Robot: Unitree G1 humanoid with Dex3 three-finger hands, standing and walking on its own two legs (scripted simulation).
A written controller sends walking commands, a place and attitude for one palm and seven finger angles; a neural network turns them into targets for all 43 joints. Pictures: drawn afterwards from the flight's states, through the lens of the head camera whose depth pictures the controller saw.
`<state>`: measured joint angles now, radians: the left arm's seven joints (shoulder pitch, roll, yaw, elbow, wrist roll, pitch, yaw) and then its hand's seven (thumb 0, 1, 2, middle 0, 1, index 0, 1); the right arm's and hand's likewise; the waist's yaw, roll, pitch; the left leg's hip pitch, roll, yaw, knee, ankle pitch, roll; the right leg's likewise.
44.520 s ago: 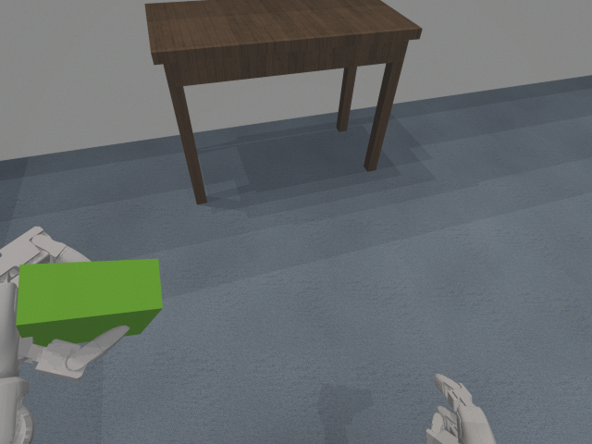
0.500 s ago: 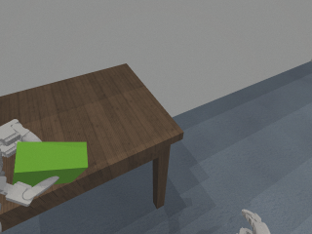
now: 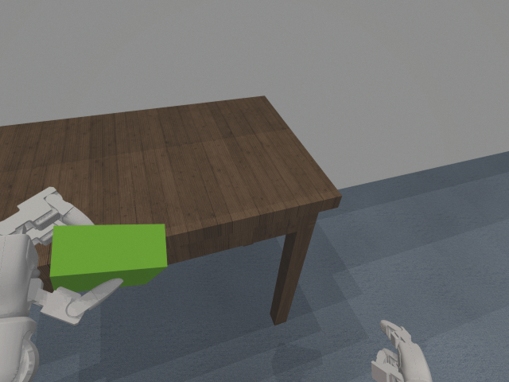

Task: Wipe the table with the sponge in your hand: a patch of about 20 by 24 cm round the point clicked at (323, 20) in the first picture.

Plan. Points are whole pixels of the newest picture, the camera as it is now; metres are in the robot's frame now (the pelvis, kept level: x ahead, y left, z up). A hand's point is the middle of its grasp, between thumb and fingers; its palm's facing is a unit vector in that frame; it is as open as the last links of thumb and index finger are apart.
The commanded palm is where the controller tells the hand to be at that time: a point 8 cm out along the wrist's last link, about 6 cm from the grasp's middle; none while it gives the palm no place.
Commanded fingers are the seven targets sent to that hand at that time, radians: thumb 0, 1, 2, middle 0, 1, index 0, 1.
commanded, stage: step back with the hand held close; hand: left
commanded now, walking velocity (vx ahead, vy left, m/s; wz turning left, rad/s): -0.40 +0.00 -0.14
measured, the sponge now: (123, 259) +0.22 +0.19 +0.15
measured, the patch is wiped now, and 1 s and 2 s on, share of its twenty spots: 0.95 0.95 0.95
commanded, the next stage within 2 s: stop stepping back and stand still in 0.24 s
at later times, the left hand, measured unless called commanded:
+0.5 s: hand out of the picture +0.10 +0.26 +0.19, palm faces +0.26 -0.93 -0.27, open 9.4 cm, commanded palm +0.04 +0.30 +0.20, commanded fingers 0.00 0.10 1.30 -1.20 -1.60 -1.20 -1.60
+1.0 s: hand out of the picture -0.05 +0.30 +0.19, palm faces +0.19 -0.93 -0.30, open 9.4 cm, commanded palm -0.09 +0.35 +0.20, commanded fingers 0.00 0.10 1.30 -1.20 -1.60 -1.20 -1.60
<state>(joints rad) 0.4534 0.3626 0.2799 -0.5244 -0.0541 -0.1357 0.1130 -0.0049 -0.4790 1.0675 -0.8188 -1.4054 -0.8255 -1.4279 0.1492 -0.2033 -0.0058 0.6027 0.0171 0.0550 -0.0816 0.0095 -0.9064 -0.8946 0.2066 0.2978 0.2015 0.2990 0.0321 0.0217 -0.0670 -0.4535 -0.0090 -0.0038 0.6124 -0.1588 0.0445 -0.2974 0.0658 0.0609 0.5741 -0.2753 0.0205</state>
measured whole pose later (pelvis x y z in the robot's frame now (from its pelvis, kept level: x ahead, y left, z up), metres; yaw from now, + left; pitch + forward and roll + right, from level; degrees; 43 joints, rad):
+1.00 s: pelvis -0.30 +0.11 +0.02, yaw -10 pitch +0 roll -4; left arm 0.47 0.35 0.32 -0.52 -0.05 -0.11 0.13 -0.01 -0.48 1.07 -0.82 -1.41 -0.82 -1.44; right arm 0.33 -0.11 0.06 0.65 0.00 -0.09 -0.03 0.01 -0.90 -0.89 0.21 0.30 0.20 0.30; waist -0.06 0.01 -0.09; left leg -0.25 0.11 0.00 0.51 -0.27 0.00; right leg -0.51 -0.01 -0.08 0.98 -0.36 -0.01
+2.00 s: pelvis -0.24 +0.09 +0.01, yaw -8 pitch +1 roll +0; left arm 0.49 0.38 0.32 -0.56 -0.05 -0.12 0.14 -0.01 -0.49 1.07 -0.82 -1.42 -0.83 -1.44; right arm 0.14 -0.20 0.00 0.57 0.02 -0.04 -0.06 0.01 -0.91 -0.89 0.21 0.30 0.20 0.30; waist -0.01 0.02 0.01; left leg -0.25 0.03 0.05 0.53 -0.29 0.00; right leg -0.20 0.02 -0.04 0.49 -0.31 -0.03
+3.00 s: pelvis -0.29 +0.12 +0.02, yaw -7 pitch -1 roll -2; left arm 0.47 0.36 0.33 -0.50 -0.03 -0.13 0.16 -0.01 -0.49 1.08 -0.82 -1.42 -0.83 -1.44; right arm 0.17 -0.20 0.01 0.61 0.00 -0.08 -0.07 0.01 -0.91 -0.89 0.21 0.30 0.20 0.30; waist 0.02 0.03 0.01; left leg -0.30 0.01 0.03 0.49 -0.18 0.03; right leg -0.21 0.01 -0.05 0.41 -0.19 0.00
